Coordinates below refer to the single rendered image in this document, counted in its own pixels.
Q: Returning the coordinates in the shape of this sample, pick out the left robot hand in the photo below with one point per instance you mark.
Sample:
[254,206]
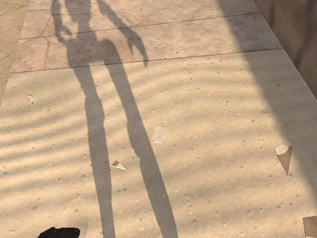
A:
[67,232]

